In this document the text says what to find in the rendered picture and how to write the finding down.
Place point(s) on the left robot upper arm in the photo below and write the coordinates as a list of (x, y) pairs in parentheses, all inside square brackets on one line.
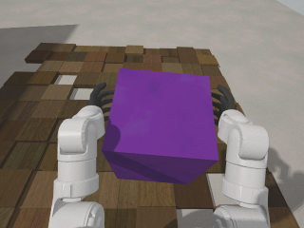
[(78, 214)]

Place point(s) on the carton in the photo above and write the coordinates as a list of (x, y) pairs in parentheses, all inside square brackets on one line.
[(161, 127)]

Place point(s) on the robot left hand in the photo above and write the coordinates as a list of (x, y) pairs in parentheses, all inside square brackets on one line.
[(96, 96)]

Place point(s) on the right robot upper arm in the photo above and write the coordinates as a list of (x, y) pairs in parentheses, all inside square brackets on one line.
[(228, 216)]

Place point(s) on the robot left forearm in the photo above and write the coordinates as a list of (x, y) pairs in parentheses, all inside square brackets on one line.
[(76, 155)]

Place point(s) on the robot right hand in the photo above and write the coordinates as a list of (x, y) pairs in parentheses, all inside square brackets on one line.
[(227, 102)]

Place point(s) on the robot right forearm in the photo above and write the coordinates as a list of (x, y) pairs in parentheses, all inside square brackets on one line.
[(246, 161)]

